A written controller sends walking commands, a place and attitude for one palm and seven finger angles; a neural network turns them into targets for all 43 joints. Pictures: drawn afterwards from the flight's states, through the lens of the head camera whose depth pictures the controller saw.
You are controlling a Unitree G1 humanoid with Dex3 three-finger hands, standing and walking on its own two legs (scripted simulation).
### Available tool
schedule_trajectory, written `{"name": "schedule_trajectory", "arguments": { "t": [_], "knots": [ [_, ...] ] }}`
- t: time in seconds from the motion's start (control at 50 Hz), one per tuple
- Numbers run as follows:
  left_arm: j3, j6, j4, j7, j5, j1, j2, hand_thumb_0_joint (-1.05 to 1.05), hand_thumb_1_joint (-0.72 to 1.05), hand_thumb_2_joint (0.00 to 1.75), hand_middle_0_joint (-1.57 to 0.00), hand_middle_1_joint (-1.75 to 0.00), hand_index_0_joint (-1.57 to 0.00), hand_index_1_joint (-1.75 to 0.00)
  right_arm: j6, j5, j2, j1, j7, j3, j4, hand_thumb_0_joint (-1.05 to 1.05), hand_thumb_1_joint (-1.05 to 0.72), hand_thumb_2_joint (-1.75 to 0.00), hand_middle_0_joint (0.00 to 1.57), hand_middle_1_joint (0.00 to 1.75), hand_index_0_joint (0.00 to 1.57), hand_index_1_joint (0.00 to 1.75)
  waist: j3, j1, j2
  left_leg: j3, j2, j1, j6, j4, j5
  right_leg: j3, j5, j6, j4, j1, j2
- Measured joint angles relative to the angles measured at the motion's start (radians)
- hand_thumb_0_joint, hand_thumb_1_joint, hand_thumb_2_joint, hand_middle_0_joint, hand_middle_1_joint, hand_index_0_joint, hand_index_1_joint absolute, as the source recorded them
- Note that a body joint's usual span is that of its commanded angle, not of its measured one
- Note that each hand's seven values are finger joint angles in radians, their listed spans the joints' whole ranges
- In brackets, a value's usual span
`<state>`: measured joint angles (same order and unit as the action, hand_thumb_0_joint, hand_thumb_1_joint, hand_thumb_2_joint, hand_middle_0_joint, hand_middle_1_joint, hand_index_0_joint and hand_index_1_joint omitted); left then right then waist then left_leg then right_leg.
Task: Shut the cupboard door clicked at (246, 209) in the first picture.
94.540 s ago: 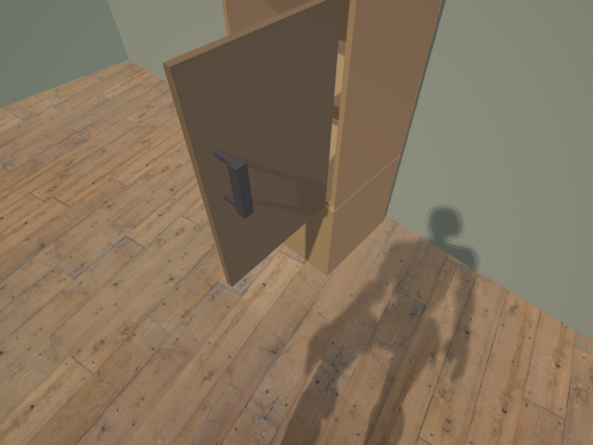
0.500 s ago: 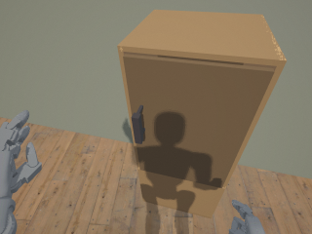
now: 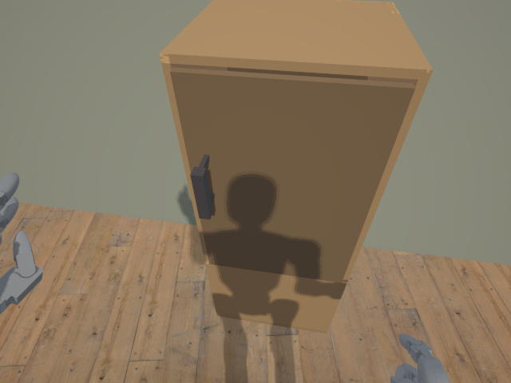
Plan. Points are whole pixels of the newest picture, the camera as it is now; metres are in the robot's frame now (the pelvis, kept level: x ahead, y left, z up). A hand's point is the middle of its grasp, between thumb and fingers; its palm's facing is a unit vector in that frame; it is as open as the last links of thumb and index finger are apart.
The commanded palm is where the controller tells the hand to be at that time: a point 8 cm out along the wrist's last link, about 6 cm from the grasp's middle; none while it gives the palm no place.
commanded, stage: step back with the hand held close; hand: left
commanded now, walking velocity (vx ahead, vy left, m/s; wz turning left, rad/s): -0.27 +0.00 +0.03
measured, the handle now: (205, 186) +0.49 +0.13 +0.03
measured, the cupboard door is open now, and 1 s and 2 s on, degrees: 0 0 0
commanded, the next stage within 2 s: stop stepping back and stand still in 1.24 s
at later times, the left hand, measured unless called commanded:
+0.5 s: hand (15, 293) +0.17 +0.27 +0.17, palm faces +0.45 -0.78 -0.43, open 7.4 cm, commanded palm +0.11 +0.30 +0.19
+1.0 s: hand (26, 340) +0.13 +0.22 +0.18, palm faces +0.36 -0.84 -0.41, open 7.4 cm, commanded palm +0.06 +0.27 +0.19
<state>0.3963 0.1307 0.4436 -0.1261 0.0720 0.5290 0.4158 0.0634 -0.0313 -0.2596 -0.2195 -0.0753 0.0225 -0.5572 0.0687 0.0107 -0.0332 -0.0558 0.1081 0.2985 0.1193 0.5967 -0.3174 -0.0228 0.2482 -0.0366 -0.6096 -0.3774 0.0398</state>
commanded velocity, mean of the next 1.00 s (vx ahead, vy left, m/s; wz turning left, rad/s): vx -0.36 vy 0.00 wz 0.05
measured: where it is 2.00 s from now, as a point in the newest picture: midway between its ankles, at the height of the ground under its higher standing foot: outside the picture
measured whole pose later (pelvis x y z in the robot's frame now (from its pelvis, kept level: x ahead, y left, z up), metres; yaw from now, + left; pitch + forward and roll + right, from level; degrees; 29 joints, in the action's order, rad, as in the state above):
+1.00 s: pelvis -0.09 -0.03 +0.00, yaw -2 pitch +4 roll -3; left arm 0.43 0.23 0.56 -0.11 0.05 0.53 0.43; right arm -0.05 0.03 -0.16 -0.17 -0.04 -0.01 -0.61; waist 0.06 0.02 0.04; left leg -0.04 0.01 0.48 0.08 0.57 -0.16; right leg 0.04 0.33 0.00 -0.54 -0.27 0.07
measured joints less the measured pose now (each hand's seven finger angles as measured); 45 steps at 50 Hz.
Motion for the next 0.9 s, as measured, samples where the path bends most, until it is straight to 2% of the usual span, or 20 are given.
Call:
{"name": "schedule_trajectory", "arguments": {
  "t": [0.26,0.64,0.76,0.9],
  "knots": [
    [0.014,0.020,0.013,-0.018,-0.050,-0.030,-0.022,0.01,0.89,0.90,-0.21,-0.30,-0.22,-0.30,-0.026,0.018,0.017,-0.035,-0.010,-0.015,0.005,0.01,-0.90,-0.90,0.20,0.30,0.20,0.30,-0.001,-0.001,0.026,-0.016,-0.009,0.051,0.011,0.040,0.015,0.008,-0.035,0.007,-0.014,-0.042,0.006],
    [0.046,0.051,0.085,-0.015,-0.056,-0.038,0.000,0.01,0.88,0.90,-0.21,-0.30,-0.22,-0.30,-0.037,0.042,0.031,-0.011,0.004,-0.008,-0.008,0.01,-0.90,-0.90,0.20,0.30,0.20,0.30,-0.023,0.008,0.059,-0.026,-0.020,0.117,0.017,0.113,0.003,0.015,-0.039,0.010,-0.064,-0.099,0.016],
    [0.054,0.071,0.094,-0.002,-0.051,-0.040,0.007,0.01,0.88,0.90,-0.21,-0.30,-0.22,-0.30,-0.048,0.055,0.051,-0.014,0.007,-0.005,-0.025,0.01,-0.90,-0.90,0.20,0.30,0.20,0.30,-0.014,0.019,0.061,-0.001,-0.020,0.128,0.012,0.110,0.016,0.082,0.037,0.032,-0.103,-0.053,0.038],
    [0.052,0.095,0.106,0.005,-0.031,-0.023,-0.003,0.01,0.89,0.90,-0.21,-0.30,-0.21,-0.30,-0.088,0.064,0.083,0.015,0.028,-0.019,-0.051,0.01,-0.90,-0.90,0.20,0.30,0.20,0.30,-0.010,0.004,0.069,0.005,-0.058,0.147,-0.015,0.030,0.090,0.079,0.084,0.038,-0.025,0.048,0.029]
  ]
}}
